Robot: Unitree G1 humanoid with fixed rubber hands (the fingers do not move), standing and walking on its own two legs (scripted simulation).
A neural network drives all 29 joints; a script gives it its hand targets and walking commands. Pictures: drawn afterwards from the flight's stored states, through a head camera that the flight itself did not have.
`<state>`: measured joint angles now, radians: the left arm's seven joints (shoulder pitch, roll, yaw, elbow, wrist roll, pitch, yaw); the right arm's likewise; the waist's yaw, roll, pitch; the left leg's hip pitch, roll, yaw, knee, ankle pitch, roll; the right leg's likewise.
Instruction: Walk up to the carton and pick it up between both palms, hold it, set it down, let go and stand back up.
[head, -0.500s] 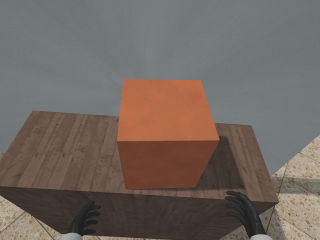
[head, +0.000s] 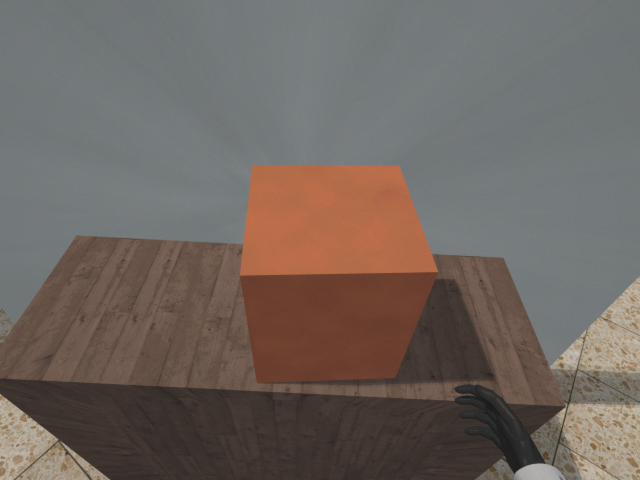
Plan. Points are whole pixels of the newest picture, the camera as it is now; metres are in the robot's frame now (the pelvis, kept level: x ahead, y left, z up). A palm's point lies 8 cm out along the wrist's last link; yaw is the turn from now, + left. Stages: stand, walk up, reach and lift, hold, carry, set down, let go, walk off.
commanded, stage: stand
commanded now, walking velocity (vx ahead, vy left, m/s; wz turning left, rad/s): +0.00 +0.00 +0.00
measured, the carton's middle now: (326, 276) +0.39 +0.02 +0.04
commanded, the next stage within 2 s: none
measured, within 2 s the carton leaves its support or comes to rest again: neither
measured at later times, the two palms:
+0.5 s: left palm out of the picture +0.07 +0.30 -0.11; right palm (517, 452) +0.19 -0.22 -0.02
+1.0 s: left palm out of the picture +0.07 +0.31 -0.11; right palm (515, 451) +0.19 -0.21 -0.02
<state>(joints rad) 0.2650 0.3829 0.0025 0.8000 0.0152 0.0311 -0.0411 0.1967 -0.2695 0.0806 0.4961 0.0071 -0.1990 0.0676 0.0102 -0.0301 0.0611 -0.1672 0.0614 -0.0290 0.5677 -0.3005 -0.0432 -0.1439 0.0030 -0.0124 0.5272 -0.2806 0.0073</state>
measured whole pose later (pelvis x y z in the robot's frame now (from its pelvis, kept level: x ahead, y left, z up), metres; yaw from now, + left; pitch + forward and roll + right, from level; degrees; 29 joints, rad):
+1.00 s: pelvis +0.00 +0.01 +0.00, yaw +0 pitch -6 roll -2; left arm 0.22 0.38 0.00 0.91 0.01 0.01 -0.05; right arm 0.19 -0.30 0.08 0.49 0.01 -0.20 0.04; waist 0.01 -0.01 0.08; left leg -0.17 0.06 -0.03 0.57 -0.30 -0.03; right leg -0.13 0.00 -0.01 0.49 -0.26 0.01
